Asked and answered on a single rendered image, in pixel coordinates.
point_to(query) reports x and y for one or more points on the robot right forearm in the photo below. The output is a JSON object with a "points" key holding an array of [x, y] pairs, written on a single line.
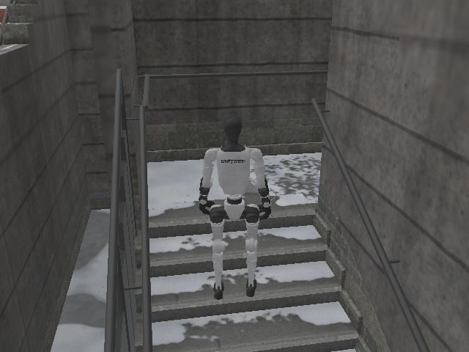
{"points": [[264, 194]]}

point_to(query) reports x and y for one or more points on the left robot hand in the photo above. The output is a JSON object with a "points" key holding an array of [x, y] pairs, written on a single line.
{"points": [[208, 204]]}

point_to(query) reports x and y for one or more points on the right robot upper arm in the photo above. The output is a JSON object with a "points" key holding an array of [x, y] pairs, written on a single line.
{"points": [[259, 167]]}

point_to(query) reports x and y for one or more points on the robot left forearm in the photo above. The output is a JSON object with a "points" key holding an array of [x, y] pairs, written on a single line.
{"points": [[203, 194]]}

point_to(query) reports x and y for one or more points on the robot left thigh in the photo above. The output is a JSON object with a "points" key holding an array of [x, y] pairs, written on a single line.
{"points": [[217, 224]]}

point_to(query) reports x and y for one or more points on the right robot hand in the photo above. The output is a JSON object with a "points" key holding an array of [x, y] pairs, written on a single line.
{"points": [[266, 210]]}

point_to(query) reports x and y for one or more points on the left robot upper arm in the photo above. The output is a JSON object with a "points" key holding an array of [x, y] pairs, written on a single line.
{"points": [[208, 165]]}

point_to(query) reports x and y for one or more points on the right robot shin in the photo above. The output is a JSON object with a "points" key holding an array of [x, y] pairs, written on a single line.
{"points": [[251, 264]]}

